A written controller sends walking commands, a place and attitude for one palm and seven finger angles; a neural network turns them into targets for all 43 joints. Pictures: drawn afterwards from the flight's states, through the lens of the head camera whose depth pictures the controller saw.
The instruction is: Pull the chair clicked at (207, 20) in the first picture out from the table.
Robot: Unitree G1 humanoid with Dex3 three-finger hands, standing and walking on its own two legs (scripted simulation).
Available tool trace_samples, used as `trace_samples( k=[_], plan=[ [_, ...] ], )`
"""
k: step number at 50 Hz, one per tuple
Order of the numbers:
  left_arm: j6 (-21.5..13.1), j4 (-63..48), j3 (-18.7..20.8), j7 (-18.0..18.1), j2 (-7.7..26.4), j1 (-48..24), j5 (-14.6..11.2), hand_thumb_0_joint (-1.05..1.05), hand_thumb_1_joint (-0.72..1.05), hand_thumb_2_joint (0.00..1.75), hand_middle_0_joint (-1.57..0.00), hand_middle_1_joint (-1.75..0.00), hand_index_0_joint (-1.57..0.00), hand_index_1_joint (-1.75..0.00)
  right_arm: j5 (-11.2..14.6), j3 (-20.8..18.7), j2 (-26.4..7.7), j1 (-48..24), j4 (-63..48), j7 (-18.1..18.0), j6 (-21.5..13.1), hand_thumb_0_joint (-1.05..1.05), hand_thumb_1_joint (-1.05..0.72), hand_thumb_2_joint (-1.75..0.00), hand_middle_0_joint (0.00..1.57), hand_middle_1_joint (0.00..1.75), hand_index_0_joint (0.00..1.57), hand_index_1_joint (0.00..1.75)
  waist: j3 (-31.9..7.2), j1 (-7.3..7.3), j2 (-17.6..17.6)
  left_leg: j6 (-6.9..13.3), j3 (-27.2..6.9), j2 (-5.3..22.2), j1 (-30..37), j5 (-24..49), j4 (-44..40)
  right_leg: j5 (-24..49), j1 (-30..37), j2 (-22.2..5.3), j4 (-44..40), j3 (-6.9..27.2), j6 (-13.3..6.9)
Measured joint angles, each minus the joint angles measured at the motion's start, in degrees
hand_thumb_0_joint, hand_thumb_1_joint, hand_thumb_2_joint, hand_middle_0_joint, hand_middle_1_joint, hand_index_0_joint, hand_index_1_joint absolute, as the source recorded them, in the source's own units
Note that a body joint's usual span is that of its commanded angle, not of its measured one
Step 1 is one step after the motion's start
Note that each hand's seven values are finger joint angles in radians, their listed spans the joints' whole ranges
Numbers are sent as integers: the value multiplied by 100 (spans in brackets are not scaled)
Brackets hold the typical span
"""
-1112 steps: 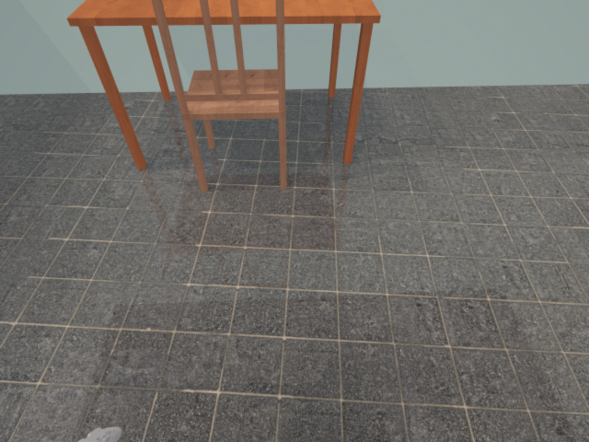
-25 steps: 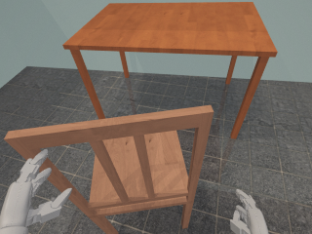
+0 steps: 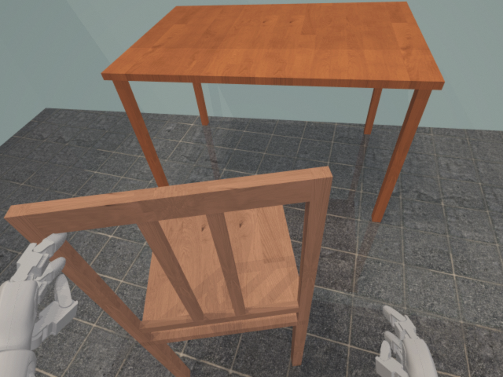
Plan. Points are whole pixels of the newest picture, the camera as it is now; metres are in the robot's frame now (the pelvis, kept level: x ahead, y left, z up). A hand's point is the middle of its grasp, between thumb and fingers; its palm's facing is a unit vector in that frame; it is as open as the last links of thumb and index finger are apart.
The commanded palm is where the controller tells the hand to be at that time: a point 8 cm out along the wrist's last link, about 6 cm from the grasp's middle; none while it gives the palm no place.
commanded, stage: step back with the hand held close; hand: left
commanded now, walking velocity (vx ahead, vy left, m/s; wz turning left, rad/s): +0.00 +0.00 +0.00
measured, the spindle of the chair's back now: (178, 279) +0.29 +0.19 -0.05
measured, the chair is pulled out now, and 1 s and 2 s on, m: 0.57 0.57 0.57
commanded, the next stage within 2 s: stop stepping back and stand still in 1.86 s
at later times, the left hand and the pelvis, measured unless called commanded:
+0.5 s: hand (55, 313) +0.16 +0.28 +0.10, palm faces +0.25 -0.79 -0.56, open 7.0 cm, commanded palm +0.10 +0.32 +0.18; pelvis -0.04 +0.02 +0.00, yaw -1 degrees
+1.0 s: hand (4, 326) +0.12 +0.28 +0.16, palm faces +0.40 -0.75 -0.53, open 7.4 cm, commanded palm +0.05 +0.32 +0.18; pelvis -0.09 +0.02 -0.01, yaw +0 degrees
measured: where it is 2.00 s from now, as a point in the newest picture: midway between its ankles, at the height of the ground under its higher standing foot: outside the picture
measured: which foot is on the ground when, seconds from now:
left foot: down 0.00-1.00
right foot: down 0.00-1.00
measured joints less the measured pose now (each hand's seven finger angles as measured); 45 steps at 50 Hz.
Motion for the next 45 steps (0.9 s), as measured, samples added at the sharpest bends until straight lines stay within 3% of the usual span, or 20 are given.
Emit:
trace_samples(
  k=[7,11,17,23,26,30,33,36,41,45],
  plan=[
    [-10,-22,-35,-21,38,7,14,2,90,90,-30,-35,-28,-33,-1,15,23,22,11,1,-8,1,-91,-90,20,30,20,30,-2,7,-5,25,13,-29,-13,-1,16,12,-10,-27,4,17,25],
    [-265,173,114,-233,182,-242,-57,2,90,90,-33,-36,-31,-34,51,-34,35,-67,-206,-13,254,1,-91,-90,20,30,20,30,194,109,-40,36,67,-26,-129,64,13,146,-107,-10,-90,69,27],
    [-460,-124,338,-107,164,-158,-31,2,90,90,-32,-36,-30,-34,36,-67,38,-353,-485,21,573,1,-91,-90,20,30,20,30,534,-63,-251,92,150,-129,-387,294,-86,410,-382,-96,-201,165,79],
    [-475,-591,490,-77,444,207,-7,2,90,90,-28,-34,-29,-33,37,-128,148,-350,-627,2,741,1,-91,-90,20,30,20,30,540,-247,-475,136,148,-192,-758,292,166,482,-682,-163,-85,174,118],
    [-582,-807,588,-64,582,346,-3,2,90,90,-26,-32,-30,-34,36,-140,198,-272,-637,-23,757,1,-91,-90,20,30,20,30,505,-270,-564,149,131,-205,-910,269,319,499,-788,-182,-15,161,127],
    [-1046,-1308,932,59,660,240,2,2,89,90,-24,-31,-29,-34,17,-142,248,-116,-570,-56,747,1,-91,-90,20,30,20,30,377,-202,-622,155,91,-215,-1074,249,501,521,-890,-200,66,124,129],
    [-1373,-1358,1265,164,615,11,67,2,89,90,-23,-31,-27,-33,1,-141,292,-47,-507,-38,810,1,-91,-90,20,30,20,30,162,-193,-579,154,110,-208,-1158,238,591,540,-966,-193,117,143,124],
    [-1478,-961,1407,234,433,-188,122,1,89,90,-22,-30,-24,-32,17,-169,318,-11,-473,-1,917,1,-91,-90,20,30,20,30,-70,-235,-453,157,176,-183,-1216,219,672,566,-1036,-161,157,204,117],
    [-1254,-313,1075,231,15,-368,193,1,90,90,-21,-30,-22,-31,8,-167,202,88,-458,44,1067,1,-91,-90,20,30,20,30,-277,-322,-302,218,248,-141,-1438,71,844,718,-1164,-113,51,259,114],
    [-1144,-497,795,186,-55,-251,266,1,90,90,-21,-30,-21,-31,-39,-110,110,176,-453,6,1124,1,-91,-90,20,30,20,30,-179,-400,-416,257,247,-128,-1532,284,724,615,-1225,-105,-64,245,156]
  ],
)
